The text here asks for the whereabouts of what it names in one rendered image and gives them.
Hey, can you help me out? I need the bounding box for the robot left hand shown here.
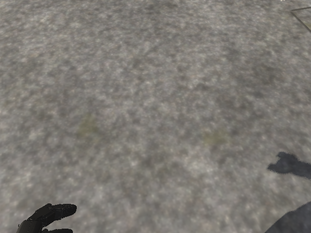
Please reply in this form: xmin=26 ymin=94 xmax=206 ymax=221
xmin=17 ymin=203 xmax=77 ymax=233

